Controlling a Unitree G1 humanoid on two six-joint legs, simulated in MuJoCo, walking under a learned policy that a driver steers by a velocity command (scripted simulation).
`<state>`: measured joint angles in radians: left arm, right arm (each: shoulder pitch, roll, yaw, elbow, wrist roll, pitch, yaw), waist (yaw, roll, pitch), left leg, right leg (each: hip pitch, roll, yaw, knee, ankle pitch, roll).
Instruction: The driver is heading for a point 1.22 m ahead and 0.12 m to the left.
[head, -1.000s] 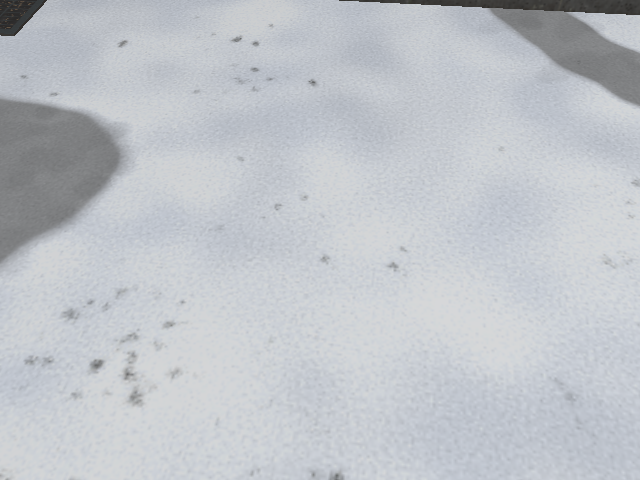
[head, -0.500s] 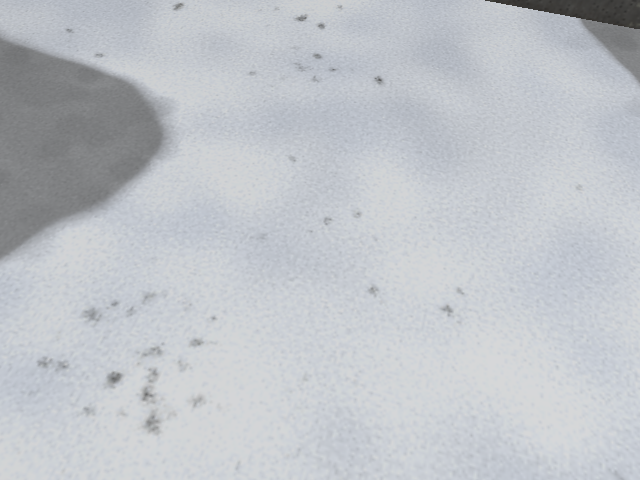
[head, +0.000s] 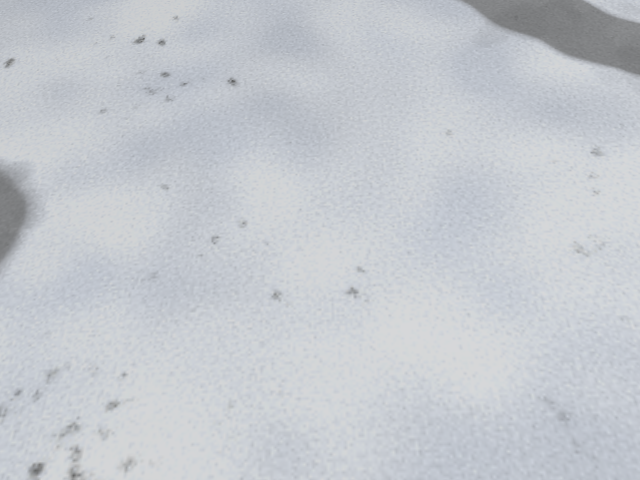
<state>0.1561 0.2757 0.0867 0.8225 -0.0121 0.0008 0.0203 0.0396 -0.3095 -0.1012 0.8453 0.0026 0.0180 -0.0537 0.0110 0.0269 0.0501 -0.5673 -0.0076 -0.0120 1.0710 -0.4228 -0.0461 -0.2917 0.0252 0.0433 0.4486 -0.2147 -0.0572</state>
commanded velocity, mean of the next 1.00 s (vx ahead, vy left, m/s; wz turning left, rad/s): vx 0.33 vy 0.00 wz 0.13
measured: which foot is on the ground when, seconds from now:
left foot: up 0.00-0.32, down 0.34-0.74, up 0.76-1.00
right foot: down 0.00-0.34, up 0.36-0.72, down 0.74-1.00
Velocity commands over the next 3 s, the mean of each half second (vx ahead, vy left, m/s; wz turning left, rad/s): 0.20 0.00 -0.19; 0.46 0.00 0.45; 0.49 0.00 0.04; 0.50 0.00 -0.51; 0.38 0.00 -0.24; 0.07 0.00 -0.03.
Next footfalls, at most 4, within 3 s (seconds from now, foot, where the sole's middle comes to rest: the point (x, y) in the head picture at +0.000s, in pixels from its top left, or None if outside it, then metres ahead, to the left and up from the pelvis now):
0.34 left None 0.08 0.14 -0.78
0.74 right None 0.33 -0.13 -0.78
1.22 left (264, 420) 0.55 0.21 -0.78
1.78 right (342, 280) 0.89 0.04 -0.78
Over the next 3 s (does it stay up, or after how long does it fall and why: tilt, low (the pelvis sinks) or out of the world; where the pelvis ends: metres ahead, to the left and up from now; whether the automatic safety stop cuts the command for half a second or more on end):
stays up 1.17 0.10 -0.01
